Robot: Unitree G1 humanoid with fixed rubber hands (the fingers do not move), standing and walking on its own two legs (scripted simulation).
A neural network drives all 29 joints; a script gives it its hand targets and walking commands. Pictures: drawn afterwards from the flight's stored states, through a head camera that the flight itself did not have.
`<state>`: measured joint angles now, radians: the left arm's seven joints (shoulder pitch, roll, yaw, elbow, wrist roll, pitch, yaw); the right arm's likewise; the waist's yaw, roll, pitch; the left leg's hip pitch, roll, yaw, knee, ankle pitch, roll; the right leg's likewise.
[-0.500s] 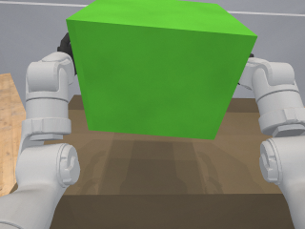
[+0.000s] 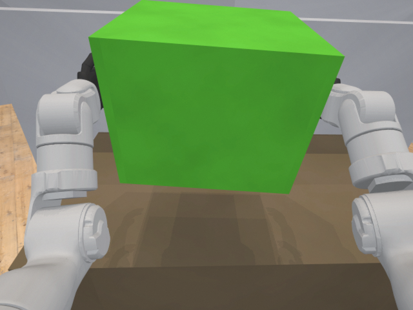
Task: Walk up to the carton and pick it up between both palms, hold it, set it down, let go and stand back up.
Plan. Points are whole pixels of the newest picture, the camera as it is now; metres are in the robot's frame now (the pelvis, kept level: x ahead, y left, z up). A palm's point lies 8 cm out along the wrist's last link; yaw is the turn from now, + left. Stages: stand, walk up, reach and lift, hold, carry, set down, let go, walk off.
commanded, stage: hold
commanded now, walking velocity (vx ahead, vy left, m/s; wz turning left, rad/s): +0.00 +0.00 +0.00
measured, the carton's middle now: (211, 91) +0.43 +0.00 +0.30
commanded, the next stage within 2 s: none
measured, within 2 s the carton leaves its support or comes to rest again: neither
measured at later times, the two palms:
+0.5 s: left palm (89, 82) +0.35 +0.21 +0.34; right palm (329, 91) +0.36 -0.20 +0.33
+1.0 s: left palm (91, 94) +0.35 +0.21 +0.32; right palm (326, 98) +0.36 -0.20 +0.32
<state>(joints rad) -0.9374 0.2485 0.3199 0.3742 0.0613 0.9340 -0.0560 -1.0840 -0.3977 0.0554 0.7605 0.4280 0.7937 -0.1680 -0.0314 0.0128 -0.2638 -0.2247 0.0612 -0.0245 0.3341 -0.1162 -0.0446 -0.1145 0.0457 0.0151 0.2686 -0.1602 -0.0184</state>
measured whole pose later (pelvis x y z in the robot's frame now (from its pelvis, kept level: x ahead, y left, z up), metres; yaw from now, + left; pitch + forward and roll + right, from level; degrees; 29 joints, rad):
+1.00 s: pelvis +0.00 +0.01 +0.00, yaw +0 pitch +1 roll -1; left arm -0.93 0.24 0.31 0.36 0.04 0.93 -0.03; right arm -1.07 -0.41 0.06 0.75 0.44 0.79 -0.16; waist -0.04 0.00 -0.26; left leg -0.23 0.06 -0.02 0.34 -0.12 -0.04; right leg -0.11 0.04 0.02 0.26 -0.15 -0.01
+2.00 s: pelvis +0.00 +0.01 +0.00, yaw +0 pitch +0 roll -1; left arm -0.95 0.24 0.33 0.40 0.06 0.92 -0.05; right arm -1.09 -0.40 0.04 0.77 0.43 0.79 -0.16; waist -0.04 0.01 -0.26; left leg -0.23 0.05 -0.02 0.33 -0.11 -0.04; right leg -0.11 0.04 0.02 0.26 -0.15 -0.01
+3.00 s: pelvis +0.00 +0.01 +0.00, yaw +0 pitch +0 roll -1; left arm -0.96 0.24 0.33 0.43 0.06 0.92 -0.05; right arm -1.11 -0.40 0.06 0.80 0.42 0.79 -0.15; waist -0.04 0.01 -0.26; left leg -0.23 0.06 -0.02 0.34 -0.12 -0.04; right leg -0.11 0.04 0.02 0.26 -0.15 -0.01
